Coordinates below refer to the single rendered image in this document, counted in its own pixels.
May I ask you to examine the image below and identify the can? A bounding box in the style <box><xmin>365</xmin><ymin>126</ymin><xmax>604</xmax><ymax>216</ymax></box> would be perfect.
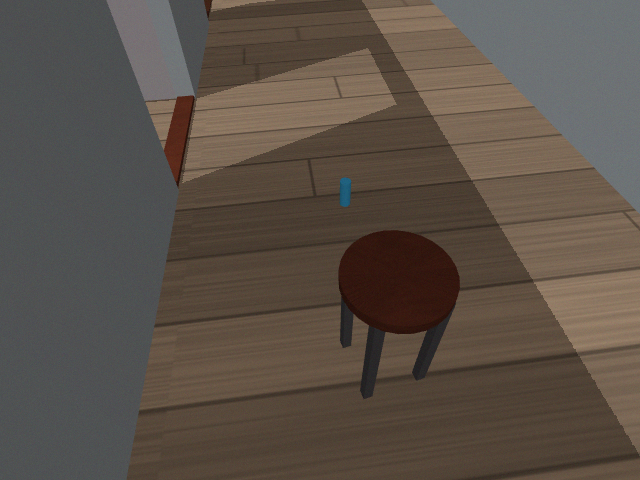
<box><xmin>340</xmin><ymin>178</ymin><xmax>351</xmax><ymax>207</ymax></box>

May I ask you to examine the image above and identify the stool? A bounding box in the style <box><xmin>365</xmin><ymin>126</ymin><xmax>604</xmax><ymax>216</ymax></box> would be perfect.
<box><xmin>338</xmin><ymin>230</ymin><xmax>460</xmax><ymax>399</ymax></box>

